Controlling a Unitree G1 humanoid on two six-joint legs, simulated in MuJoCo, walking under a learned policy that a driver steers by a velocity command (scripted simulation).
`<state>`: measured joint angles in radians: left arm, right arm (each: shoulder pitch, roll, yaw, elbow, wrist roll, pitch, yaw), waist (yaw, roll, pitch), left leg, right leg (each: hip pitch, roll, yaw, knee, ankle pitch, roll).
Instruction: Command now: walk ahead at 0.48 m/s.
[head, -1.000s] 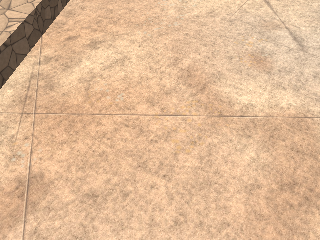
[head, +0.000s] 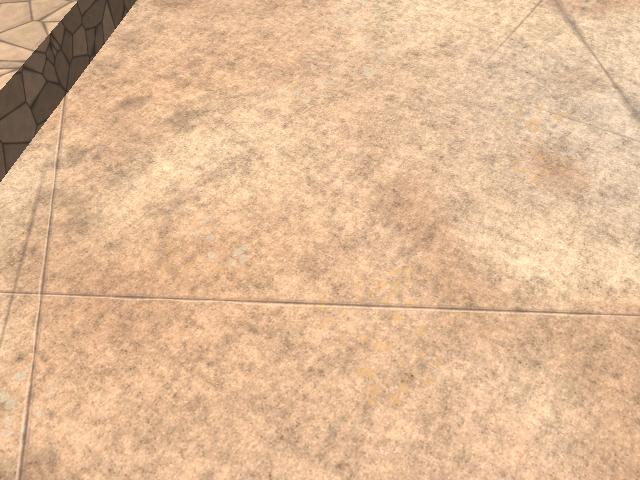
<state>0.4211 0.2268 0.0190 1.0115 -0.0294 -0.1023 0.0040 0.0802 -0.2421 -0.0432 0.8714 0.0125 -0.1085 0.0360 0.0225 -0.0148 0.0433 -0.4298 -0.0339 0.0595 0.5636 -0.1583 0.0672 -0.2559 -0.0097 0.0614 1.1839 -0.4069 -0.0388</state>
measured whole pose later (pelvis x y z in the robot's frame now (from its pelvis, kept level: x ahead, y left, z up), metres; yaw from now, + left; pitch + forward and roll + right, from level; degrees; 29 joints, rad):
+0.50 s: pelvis +0.29 -0.05 +0.00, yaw +0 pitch +3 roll +1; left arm 0.05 0.24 0.04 0.82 -0.01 -0.12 -0.03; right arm 0.40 -0.26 -0.04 1.02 0.01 -0.07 0.00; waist -0.05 0.01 0.03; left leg -0.10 -0.01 -0.02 0.80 -0.48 0.02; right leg -0.50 -0.01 -0.05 0.57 -0.12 -0.07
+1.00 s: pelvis +0.58 -0.02 +0.00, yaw -3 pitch +2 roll -2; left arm 0.45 0.25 0.06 1.00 -0.02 -0.06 0.01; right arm -0.01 -0.23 -0.04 0.83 0.01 -0.12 0.03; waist 0.08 0.02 0.01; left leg -0.49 0.03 0.00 0.48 -0.03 0.06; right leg 0.04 0.01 0.01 0.37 -0.44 0.00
